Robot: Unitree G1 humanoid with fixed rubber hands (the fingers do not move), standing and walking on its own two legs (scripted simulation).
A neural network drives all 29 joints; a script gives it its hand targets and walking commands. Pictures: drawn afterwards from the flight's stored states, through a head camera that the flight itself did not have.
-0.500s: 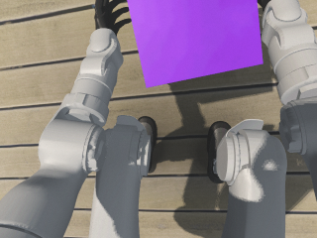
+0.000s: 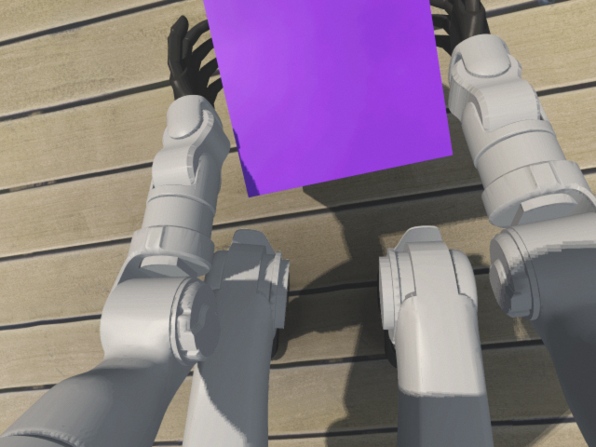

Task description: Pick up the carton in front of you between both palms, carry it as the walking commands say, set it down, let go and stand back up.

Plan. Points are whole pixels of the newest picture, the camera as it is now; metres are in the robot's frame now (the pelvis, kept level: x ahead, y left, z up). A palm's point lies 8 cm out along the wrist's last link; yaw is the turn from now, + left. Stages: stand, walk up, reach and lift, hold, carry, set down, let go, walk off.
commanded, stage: reach and lift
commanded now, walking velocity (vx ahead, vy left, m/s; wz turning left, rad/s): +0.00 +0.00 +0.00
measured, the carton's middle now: (331, 99) +0.50 -0.02 -0.19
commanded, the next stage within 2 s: none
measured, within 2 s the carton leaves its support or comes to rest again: neither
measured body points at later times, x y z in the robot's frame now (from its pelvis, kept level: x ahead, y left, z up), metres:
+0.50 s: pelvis +0.01 +0.01 +0.13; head +0.25 -0.03 +0.51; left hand +0.48 +0.13 +0.07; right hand +0.49 -0.17 +0.06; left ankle +0.12 +0.14 -0.34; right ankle +0.11 -0.12 -0.34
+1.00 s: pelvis +0.06 +0.01 +0.27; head +0.19 -0.02 +0.70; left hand +0.45 +0.13 +0.23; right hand +0.45 -0.17 +0.22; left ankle +0.12 +0.14 -0.34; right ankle +0.11 -0.12 -0.34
